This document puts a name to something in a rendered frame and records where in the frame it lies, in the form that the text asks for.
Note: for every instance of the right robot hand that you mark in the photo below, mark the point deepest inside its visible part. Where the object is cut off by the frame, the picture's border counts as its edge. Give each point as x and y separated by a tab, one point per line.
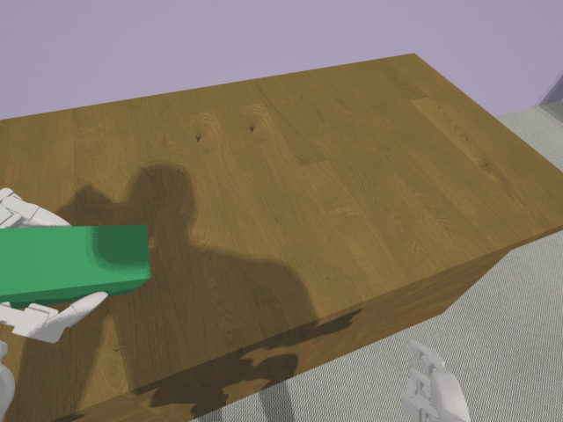
442	398

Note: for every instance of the table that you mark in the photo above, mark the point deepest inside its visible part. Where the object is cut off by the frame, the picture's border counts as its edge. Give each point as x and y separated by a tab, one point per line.
291	220

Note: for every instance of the left robot hand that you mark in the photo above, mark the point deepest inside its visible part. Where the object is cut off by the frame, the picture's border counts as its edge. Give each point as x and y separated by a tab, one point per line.
37	321

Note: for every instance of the sponge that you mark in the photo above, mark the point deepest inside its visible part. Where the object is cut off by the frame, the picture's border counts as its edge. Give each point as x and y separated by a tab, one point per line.
64	264

